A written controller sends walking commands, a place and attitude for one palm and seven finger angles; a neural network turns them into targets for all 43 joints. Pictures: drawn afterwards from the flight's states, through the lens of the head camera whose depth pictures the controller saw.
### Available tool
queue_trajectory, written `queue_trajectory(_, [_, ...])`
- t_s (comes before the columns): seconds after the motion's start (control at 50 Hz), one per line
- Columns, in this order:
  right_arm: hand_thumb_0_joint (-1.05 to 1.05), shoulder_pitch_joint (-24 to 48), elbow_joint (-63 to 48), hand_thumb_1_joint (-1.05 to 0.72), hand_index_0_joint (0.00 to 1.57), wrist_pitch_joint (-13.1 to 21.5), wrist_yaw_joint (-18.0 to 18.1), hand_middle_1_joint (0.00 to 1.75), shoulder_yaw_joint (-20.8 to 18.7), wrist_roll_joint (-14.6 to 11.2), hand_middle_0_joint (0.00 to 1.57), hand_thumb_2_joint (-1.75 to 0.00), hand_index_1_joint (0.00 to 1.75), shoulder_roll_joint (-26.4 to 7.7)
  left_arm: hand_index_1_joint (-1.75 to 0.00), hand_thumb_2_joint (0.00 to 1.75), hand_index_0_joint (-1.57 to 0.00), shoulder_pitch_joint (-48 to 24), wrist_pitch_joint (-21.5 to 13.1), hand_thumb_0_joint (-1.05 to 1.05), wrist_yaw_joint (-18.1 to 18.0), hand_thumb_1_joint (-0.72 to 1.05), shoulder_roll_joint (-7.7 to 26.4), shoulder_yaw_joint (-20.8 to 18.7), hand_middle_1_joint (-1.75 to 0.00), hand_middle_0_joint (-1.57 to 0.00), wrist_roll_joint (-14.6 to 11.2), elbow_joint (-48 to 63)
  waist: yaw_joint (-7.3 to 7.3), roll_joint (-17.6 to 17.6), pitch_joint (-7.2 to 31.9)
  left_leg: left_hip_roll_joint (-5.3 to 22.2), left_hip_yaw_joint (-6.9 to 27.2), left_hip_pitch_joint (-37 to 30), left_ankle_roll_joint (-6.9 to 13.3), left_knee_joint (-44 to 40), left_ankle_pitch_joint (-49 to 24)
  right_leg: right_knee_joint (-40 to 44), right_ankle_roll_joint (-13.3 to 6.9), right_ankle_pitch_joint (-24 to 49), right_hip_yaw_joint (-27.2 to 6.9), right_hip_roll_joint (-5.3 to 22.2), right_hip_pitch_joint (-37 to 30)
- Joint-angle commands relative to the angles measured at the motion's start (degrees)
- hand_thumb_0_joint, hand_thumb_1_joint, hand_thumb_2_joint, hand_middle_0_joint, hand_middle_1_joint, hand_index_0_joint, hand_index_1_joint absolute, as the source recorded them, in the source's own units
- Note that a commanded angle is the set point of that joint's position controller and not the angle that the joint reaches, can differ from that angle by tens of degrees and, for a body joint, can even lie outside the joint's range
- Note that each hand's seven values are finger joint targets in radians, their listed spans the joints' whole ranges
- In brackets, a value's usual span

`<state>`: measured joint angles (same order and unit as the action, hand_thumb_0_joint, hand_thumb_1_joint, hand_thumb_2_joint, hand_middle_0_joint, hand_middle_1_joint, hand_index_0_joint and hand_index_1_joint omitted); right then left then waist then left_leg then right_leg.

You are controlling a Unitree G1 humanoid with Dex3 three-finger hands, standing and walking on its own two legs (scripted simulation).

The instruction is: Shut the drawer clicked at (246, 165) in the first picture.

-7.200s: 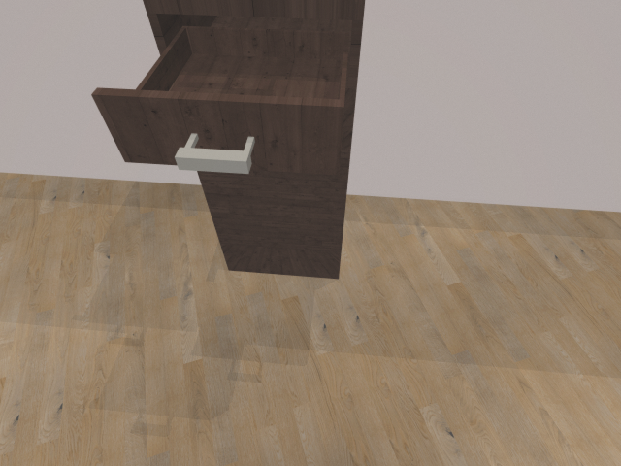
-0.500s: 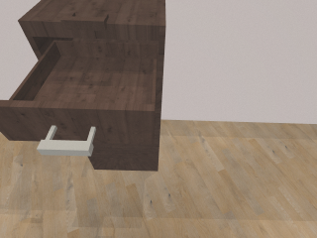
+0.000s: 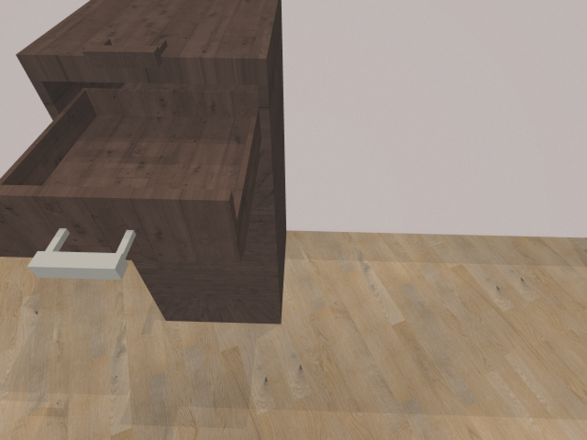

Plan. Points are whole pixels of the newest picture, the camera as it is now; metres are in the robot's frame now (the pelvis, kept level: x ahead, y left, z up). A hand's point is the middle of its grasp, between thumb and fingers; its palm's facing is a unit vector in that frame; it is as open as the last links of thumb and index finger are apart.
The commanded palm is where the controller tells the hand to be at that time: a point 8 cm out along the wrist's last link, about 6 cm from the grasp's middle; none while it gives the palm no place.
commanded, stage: come to a stop and stand still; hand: left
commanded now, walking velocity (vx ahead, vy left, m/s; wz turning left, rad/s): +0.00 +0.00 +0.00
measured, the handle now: (87, 251) +0.32 +0.30 +0.10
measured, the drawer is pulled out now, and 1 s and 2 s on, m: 0.30 0.30 0.30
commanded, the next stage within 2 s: look again from close up in 0.94 s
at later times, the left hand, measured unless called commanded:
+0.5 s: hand out of the picture +0.01 +0.19 -0.17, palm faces +0.04 -0.98 -0.21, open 7.4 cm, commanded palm none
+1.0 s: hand out of the picture +0.03 +0.23 -0.17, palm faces +0.01 -0.97 -0.24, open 7.4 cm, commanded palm none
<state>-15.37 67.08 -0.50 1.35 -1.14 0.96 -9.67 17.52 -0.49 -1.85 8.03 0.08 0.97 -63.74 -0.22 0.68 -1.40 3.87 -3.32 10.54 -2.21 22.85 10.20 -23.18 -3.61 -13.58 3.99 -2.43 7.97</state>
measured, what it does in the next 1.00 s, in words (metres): stands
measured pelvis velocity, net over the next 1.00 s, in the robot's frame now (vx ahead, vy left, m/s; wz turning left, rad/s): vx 0.01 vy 0.03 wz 0.00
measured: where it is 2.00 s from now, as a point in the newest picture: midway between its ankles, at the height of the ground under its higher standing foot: outside the picture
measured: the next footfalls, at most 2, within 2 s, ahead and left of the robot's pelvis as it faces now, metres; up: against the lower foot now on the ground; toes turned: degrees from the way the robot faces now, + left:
none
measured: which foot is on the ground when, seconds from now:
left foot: down 0.00-1.00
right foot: down 0.00-1.00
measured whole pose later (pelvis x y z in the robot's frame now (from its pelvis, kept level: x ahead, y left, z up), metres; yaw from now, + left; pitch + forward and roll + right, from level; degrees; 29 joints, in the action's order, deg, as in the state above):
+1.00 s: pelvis +0.01 +0.03 +0.00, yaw +0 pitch -2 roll +0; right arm -12.6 66.0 0.9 1.3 -0.5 0.8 -12.3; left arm 14.1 -0.5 -1.3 12.0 -0.7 1.2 -63.8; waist 0.2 -0.1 -2.0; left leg 1.2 -4.4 9.1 0.1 20.9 10.2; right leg -21.7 -1.1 -13.4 3.0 0.2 6.8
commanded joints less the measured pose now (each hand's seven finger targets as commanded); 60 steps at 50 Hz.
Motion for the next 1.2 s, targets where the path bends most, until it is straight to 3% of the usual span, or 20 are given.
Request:
queue_trajectory(0.0, [0.0,-2.4,-1.8,-0.9,0.2,0.7,0.5,0.3,-0.8,-0.2,0.2,-0.9,0.3,-4.7,-0.3,0.9,-0.2,2.9,-0.9,0.0,-0.4,0.9,8.4,-2.0,-0.3,-0.2,-0.2,2.2,-0.28,-3.2,-4.3,1.1,2.0,-1.3,2.1,-0.5,-0.4,11.7,2.5,-3.2,-10.7,9.6,7.2])
queue_trajectory(0.24, [0.0,-2.5,-2.2,-0.9,0.2,1.3,1.0,0.3,-0.5,-0.3,0.2,-0.9,0.3,-5.2,-0.3,0.9,-0.2,4.0,-1.1,0.0,-0.3,0.9,7.8,-2.0,-0.3,-0.2,-0.2,1.5,0.07,-1.6,-2.8,2.4,2.5,-2.2,2.1,-1.6,-4.2,8.6,2.2,8.3,-8.6,9.0,3.7])
queue_trajectory(0.4, [0.0,-1.6,-2.6,-0.9,0.2,1.9,1.1,0.3,-0.3,-0.4,0.2,-0.9,0.3,-6.0,-0.3,0.9,-0.2,3.4,-1.1,0.0,-0.2,0.9,7.6,-1.8,-0.3,-0.2,-0.2,1.5,0.33,-0.5,-1.8,3.3,3.7,-3.0,2.5,-2.9,-7.4,6.5,1.6,10.9,-7.3,8.7,2.8])
queue_trajectory(0.66, [0.0,0.4,-3.0,-0.9,0.2,2.1,0.8,0.3,-0.6,-0.3,0.2,-0.9,0.3,-7.8,-0.3,0.9,-0.2,0.6,-0.9,0.0,0.0,0.9,9.5,-2.0,-0.3,-0.2,0.0,2.3,0.38,-0.8,-2.8,3.3,4.9,-2.3,2.9,-4.8,-5.3,6.5,1.9,5.8,-7.1,8.7,3.8])
queue_trajectory(0.76, [0.0,0.7,-3.2,-0.9,0.2,2.4,0.7,0.3,-0.6,-0.4,0.2,-0.9,0.3,-8.7,-0.3,0.9,-0.2,-0.2,-0.9,0.0,0.1,0.9,10.2,-2.1,-0.3,-0.2,0.0,2.5,0.34,-0.3,-0.9,3.5,5.2,-3.1,3.1,-5.0,-6.4,6.0,2.0,6.7,-6.9,8.8,2.7])
queue_trajectory(1.0, [0.0,2.8,-3.7,-0.9,0.2,2.6,0.6,0.3,-0.8,-0.4,0.2,-0.9,0.3,-11.3,-0.3,0.9,-0.2,-2.2,-0.9,0.0,0.4,0.9,12.6,-2.4,-0.3,-0.2,0.0,2.5,0.28,0.0,-0.8,3.7,5.8,-3.4,3.2,-6.0,-5.9,6.6,2.1,6.0,-7.0,9.1,2.4])
queue_trajectory(1.02, [0.0,4.1,-7.1,-0.9,0.2,2.8,-0.2,0.3,0.2,-0.8,0.2,-0.9,0.3,-7.8,-0.3,0.9,-0.2,3.0,-2.0,0.0,-2.4,0.9,7.6,-0.7,-0.3,-0.2,0.3,0.9,1.18,0.1,-2.3,3.8,2.1,1.1,2.1,6.2,-8.2,4.7,3.4,19.8,-8.7,12.0,3.0])
queue_trajectory(1.04, [0.0,0.2,-8.2,-0.9,0.2,1.8,-0.7,0.3,0.9,-0.4,0.2,-0.9,0.3,-4.9,-0.3,0.9,-0.2,-0.3,-2.4,0.0,-1.8,0.9,11.2,-0.9,-0.3,-0.2,-0.2,3.6,-1.74,0.0,1.1,1.2,3.7,0.8,2.0,4.1,3.1,4.7,0.8,7.5,-10.5,13.4,3.8])
queue_trajectory(1.06, [0.0,-0.1,-7.8,-0.9,0.2,1.8,-0.8,0.3,0.7,0.0,0.2,-0.9,0.3,-5.9,-0.3,0.9,-0.2,-2.3,-2.3,0.0,-1.2,0.9,10.9,-0.8,-0.3,-0.2,-0.3,4.4,-1.72,4.5,-0.9,1.2,4.0,0.7,2.3,2.2,2.8,4.0,-0.2,-0.4,-9.6,11.9,6.7])
queue_trajectory(1.08, [0.0,-1.7,-8.2,-0.9,0.2,2.3,-1.0,0.3,0.7,0.4,0.2,-0.9,0.3,-6.1,-0.3,0.9,-0.2,-1.9,-2.3,0.0,-0.9,0.9,10.8,-0.9,-0.3,-0.2,-0.1,5.0,-1.39,7.0,2.0,2.0,4.7,0.3,2.6,1.8,-4.6,0.7,-0.4,4.9,-7.5,9.8,4.3])
queue_trajectory(1.12, [0.0,-0.9,-9.2,-0.9,0.2,2.2,-0.6,0.3,0.9,0.1,0.2,-0.9,0.3,-7.4,-0.3,0.9,-0.2,-0.7,-1.7,0.0,-0.7,0.9,10.3,-0.7,-0.3,-0.2,-0.4,4.9,-0.62,3.8,2.7,2.7,5.6,1.1,3.6,1.3,-4.8,-0.5,0.4,3.3,-6.4,8.3,2.7])
queue_trajectory(1.18, [0.0,-0.8,-10.0,-0.9,0.2,2.0,-0.5,0.3,0.9,0.1,0.2,-0.9,0.3,-7.9,-0.3,0.9,-0.2,-1.5,-1.0,0.0,-0.4,0.9,9.6,-0.4,-0.3,-0.2,-0.2,5.4,-0.29,-2.3,-2.2,2.5,6.3,3.7,4.0,-0.7,-1.4,-0.2,0.8,-0.5,-6.1,7.7,5.1])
